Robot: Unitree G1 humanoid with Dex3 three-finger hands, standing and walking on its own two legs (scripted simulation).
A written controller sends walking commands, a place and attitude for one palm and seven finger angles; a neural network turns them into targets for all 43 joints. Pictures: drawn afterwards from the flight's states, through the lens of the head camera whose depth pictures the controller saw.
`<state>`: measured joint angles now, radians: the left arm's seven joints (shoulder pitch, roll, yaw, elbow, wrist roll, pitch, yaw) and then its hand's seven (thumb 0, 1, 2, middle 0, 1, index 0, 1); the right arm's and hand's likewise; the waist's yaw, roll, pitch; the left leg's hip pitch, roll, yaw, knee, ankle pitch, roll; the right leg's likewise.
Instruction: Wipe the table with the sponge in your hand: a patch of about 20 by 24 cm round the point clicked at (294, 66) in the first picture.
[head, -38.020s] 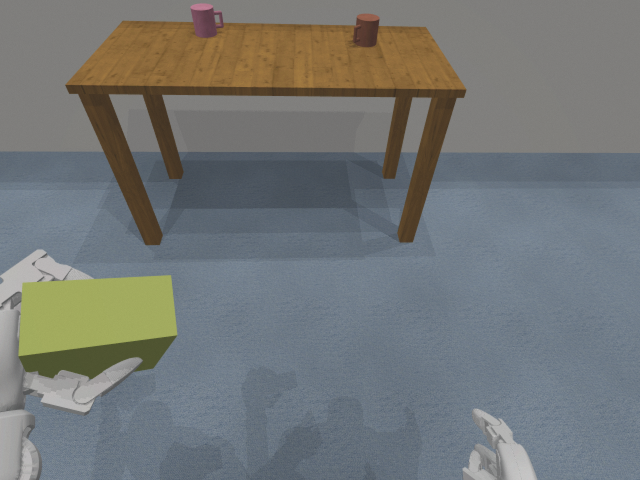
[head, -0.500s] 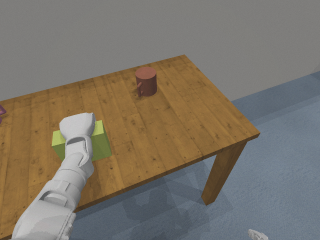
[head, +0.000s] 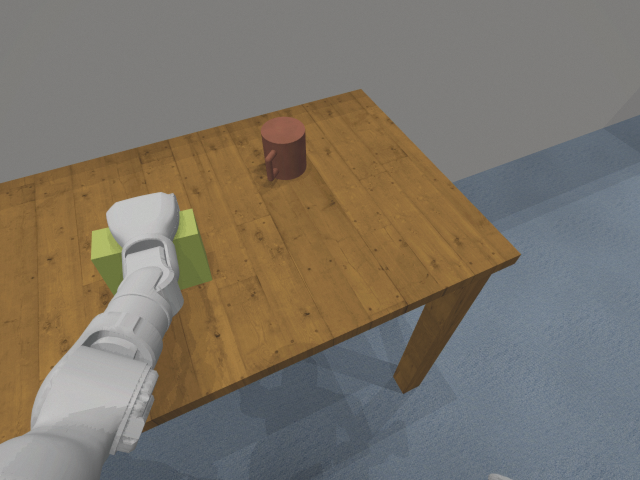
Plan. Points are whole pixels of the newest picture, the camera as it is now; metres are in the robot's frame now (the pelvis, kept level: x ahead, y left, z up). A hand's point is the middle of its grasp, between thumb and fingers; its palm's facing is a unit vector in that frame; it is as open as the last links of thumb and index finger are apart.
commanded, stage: wipe forward along the middle lane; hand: left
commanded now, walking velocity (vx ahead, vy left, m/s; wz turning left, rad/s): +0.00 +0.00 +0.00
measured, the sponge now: (159, 265) +0.42 +0.25 -0.01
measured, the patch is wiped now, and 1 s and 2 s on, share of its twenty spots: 1.00 1.00 1.00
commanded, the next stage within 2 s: slide back across to the first lane in 0.38 s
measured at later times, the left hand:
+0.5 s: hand (151, 220) +0.47 +0.27 +0.03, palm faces -0.13 +0.00 -0.99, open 9.7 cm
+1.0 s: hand (100, 233) +0.45 +0.33 +0.03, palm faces -0.12 -0.04 -0.99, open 9.7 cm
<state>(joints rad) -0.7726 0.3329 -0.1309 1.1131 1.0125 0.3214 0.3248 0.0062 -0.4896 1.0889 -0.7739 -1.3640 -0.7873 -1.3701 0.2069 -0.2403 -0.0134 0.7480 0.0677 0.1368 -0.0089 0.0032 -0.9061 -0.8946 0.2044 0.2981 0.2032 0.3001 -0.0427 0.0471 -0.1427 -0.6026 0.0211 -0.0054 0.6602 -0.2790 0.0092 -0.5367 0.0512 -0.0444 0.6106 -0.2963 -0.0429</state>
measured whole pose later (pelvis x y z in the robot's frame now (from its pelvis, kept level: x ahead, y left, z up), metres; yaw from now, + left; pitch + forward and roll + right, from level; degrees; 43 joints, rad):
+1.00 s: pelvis +0.03 +0.02 +0.00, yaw +0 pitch +13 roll -3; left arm -0.69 0.51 -0.01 1.03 1.04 0.18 0.23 0.00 -0.48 1.09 -0.77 -1.37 -0.78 -1.38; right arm 0.26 -0.26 -0.03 0.73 0.07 0.13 0.00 0.00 -0.91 -0.89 0.20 0.30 0.20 0.30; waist -0.05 0.03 -0.13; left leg -0.56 0.01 0.01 0.64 -0.32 0.04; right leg -0.47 0.04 -0.03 0.53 -0.30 -0.01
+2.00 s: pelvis +0.03 +0.02 +0.01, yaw +1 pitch +9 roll -2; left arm -0.40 0.41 -0.09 0.69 1.01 0.28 0.26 0.00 -0.47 1.09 -0.74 -1.39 -0.75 -1.40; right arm 0.16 -0.26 -0.01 0.67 0.08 0.18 -0.01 0.00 -0.91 -0.89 0.20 0.30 0.20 0.30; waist 0.02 0.05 -0.13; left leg -0.47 0.00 -0.01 0.62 -0.31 0.03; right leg -0.38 0.03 -0.05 0.54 -0.31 -0.02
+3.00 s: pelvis +0.02 +0.01 +0.01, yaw +0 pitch +3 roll -1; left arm 0.05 0.34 -0.16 0.21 0.99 0.38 0.25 0.02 -0.46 1.09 -0.73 -1.40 -0.74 -1.41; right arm 0.08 -0.25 0.01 0.65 0.08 0.14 -0.01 0.01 -0.91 -0.89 0.20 0.30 0.20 0.30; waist 0.08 0.07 -0.11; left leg -0.33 0.00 0.01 0.58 -0.30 0.02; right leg -0.27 0.03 -0.02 0.54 -0.32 -0.03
